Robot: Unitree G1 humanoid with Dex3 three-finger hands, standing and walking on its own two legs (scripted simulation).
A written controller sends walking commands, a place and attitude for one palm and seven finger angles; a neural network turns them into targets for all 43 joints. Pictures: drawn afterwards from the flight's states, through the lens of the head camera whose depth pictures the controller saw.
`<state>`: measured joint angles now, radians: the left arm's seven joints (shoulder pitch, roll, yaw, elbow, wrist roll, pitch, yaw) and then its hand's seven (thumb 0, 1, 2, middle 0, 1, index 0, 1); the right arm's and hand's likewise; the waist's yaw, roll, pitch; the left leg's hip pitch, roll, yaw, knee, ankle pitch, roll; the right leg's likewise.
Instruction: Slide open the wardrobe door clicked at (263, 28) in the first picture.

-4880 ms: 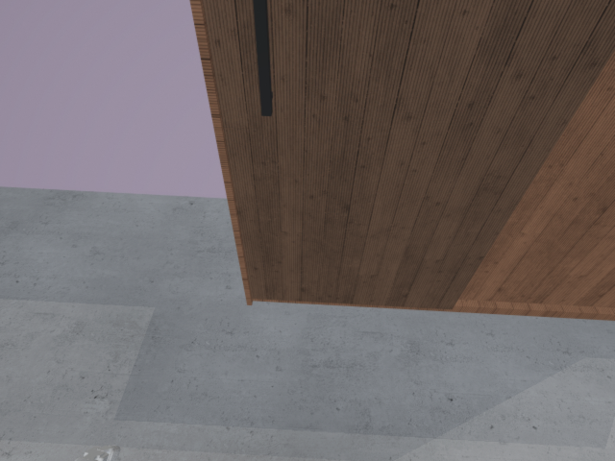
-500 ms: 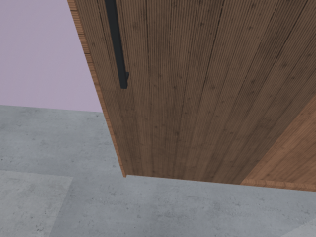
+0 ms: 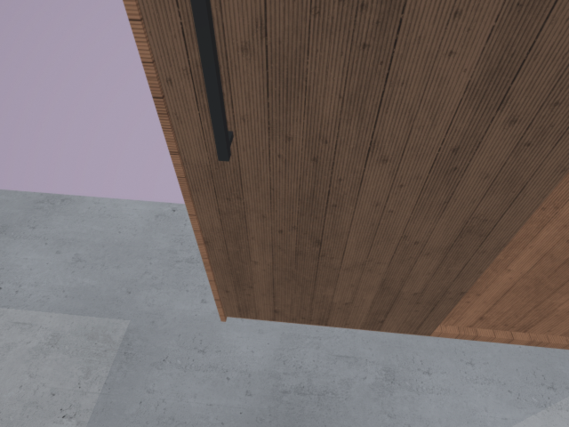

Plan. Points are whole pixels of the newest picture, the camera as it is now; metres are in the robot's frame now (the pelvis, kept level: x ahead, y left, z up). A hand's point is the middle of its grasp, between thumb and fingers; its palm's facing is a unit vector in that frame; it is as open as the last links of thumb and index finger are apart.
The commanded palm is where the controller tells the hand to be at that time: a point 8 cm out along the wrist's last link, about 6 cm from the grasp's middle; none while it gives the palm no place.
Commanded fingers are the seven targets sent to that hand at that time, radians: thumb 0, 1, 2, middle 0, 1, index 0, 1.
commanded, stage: shuffle to correct the standing spot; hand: left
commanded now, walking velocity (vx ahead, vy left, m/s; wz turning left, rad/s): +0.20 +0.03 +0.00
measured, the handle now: (215, 71) +0.55 +0.14 +0.23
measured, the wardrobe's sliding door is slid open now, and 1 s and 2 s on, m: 0.00 0.00 0.00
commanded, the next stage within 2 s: come to a stop and stand still in 0.16 s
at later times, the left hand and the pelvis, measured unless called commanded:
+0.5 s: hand out of the picture +0.11 +0.19 -0.18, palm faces +0.06 -0.97 -0.22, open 7.3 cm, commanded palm none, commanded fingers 0.00 0.90 0.90 -0.20 -0.30 -0.20 -0.30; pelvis +0.07 +0.00 -0.01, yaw +3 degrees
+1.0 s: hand out of the picture +0.07 +0.20 -0.17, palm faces +0.03 -0.98 -0.21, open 7.4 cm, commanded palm none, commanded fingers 0.00 0.90 0.90 -0.20 -0.30 -0.20 -0.30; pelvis +0.07 +0.02 +0.00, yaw +2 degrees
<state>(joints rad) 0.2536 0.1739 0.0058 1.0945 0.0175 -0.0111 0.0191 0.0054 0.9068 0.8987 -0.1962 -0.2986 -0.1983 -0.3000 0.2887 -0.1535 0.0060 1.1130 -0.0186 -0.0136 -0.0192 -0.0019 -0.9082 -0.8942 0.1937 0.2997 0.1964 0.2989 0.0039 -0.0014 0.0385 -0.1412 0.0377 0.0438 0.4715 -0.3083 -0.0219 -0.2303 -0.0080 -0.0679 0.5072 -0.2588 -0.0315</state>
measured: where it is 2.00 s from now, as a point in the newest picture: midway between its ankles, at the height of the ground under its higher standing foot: outside the picture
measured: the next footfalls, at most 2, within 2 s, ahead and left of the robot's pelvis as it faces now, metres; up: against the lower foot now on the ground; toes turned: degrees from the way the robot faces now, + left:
left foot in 0.58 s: +0.12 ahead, +0.14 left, +0.00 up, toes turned +6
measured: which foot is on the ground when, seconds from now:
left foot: down 0.00-0.38, up 0.40-0.56, down 0.58-1.00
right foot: down 0.00-1.00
